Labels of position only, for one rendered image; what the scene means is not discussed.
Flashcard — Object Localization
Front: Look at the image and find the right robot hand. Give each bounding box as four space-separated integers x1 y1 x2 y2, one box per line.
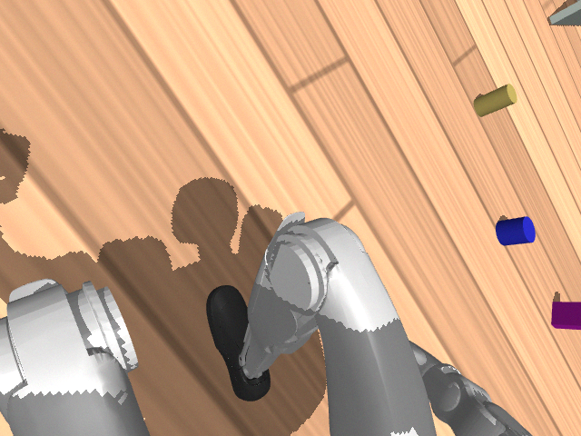
409 341 442 377

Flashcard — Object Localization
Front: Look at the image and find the right robot arm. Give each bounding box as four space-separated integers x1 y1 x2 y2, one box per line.
422 363 533 436

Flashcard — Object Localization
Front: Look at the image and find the right robot foot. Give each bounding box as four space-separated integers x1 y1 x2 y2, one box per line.
206 285 271 401

